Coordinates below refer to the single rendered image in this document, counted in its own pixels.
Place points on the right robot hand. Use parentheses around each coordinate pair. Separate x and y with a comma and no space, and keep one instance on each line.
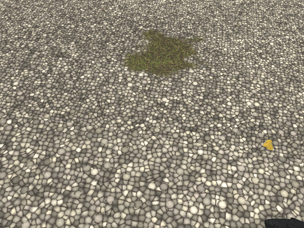
(283,223)

